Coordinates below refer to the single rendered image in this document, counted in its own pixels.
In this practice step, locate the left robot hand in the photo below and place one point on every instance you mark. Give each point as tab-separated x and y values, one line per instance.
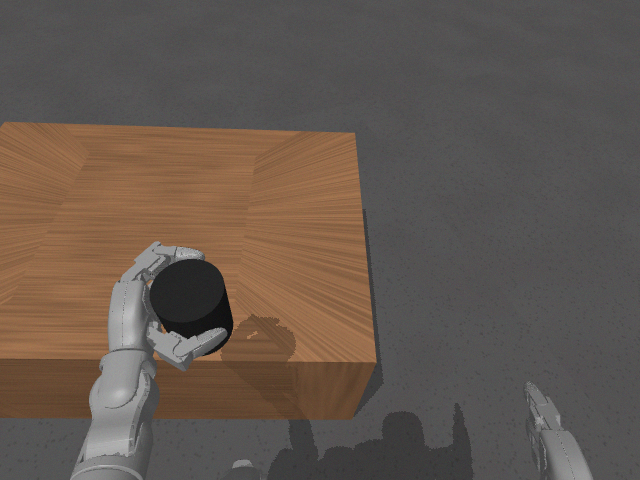
133	323

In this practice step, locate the right robot hand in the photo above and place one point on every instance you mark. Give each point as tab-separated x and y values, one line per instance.
555	452

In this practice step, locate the left robot arm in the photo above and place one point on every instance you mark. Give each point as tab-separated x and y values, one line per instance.
123	401

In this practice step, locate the can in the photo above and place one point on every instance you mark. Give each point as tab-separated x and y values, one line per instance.
189	297

